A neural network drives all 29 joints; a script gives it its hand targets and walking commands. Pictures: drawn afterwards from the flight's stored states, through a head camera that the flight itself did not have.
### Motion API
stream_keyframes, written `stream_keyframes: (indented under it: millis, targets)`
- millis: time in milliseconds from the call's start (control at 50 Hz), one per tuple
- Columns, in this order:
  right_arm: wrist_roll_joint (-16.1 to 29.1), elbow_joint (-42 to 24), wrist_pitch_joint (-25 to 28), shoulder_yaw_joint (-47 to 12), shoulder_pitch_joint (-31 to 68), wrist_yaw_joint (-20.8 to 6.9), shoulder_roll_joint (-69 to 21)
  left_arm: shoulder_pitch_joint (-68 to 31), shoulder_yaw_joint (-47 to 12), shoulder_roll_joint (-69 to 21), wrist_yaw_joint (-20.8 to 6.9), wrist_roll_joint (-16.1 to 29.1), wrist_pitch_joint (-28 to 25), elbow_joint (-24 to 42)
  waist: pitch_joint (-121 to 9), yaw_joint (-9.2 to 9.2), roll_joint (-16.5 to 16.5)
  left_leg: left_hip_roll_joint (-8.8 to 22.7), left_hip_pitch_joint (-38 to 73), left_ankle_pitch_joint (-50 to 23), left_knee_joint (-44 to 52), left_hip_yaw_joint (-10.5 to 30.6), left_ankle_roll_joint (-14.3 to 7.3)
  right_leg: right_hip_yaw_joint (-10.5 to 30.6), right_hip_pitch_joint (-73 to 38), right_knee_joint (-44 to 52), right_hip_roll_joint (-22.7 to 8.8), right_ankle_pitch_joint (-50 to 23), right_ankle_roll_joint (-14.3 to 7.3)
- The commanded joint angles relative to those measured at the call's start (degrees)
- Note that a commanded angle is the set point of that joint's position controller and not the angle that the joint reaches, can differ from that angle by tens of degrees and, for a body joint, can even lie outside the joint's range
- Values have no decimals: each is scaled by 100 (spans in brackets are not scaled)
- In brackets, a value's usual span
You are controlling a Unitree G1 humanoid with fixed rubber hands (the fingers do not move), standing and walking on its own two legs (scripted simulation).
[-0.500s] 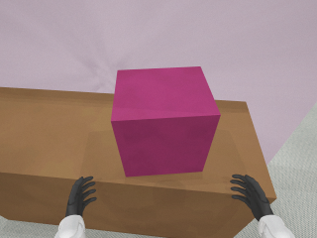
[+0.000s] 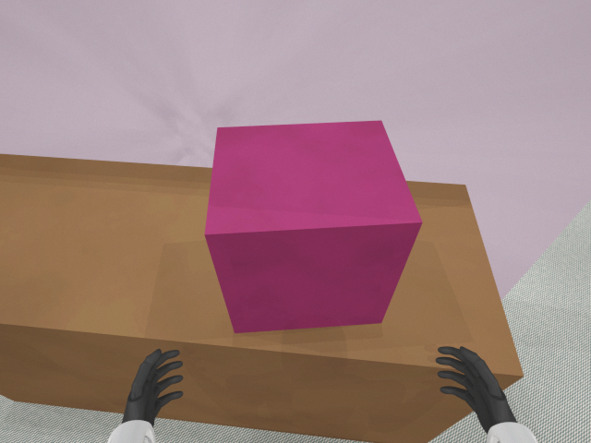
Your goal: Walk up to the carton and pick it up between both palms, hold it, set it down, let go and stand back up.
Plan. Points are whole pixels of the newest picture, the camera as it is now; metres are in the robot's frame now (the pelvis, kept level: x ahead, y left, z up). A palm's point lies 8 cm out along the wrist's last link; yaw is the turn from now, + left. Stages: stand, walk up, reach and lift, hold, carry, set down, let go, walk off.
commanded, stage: set down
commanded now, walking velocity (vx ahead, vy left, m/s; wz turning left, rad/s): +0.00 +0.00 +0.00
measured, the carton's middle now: (304, 231) +0.44 +0.01 +0.01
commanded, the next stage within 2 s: let go in 1.24 s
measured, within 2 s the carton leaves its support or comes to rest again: neither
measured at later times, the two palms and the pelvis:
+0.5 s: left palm (145, 418) +0.18 +0.22 -0.07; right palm (480, 423) +0.18 -0.23 -0.07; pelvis +0.01 +0.00 +0.00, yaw +0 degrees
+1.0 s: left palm (147, 427) +0.17 +0.22 -0.08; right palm out of the picture +0.16 -0.23 -0.09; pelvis +0.01 +0.00 +0.00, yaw +0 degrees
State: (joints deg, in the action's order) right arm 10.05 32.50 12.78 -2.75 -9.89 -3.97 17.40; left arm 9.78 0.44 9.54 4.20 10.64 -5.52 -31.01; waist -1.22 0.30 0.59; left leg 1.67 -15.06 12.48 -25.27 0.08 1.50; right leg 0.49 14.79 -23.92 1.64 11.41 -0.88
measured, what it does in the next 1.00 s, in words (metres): stands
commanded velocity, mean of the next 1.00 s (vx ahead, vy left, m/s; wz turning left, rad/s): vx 0.00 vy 0.00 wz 0.00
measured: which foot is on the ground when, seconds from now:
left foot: down 0.00-1.00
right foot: down 0.00-1.00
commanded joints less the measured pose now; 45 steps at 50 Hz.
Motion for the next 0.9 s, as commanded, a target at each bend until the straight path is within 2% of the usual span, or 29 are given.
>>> stream_keyframes:
  millis: [0,380,520,880]
  targets:
    - [-139,-789,326,373,247,121,57,-360,143,840,-61,-363,-97,1255,-472,115,-525,-254,1054,-692,572,-356,-48,178,-978,547,-145,-552,88]
    - [-526,-359,324,395,138,297,-106,-245,271,818,-243,-696,414,1096,-340,180,-412,-246,1352,-1119,565,-417,9,12,-1014,642,-82,-940,43]
    - [-693,-61,293,407,155,349,-191,-311,326,833,-301,-796,635,865,-218,167,-428,-253,1296,-953,571,-455,-1,23,-984,639,-100,-857,43]
    - [-964,314,377,646,276,457,-254,-485,287,969,-336,-931,925,836,-237,86,-428,-257,1344,-745,586,-540,3,-70,-875,557,-69,-601,52]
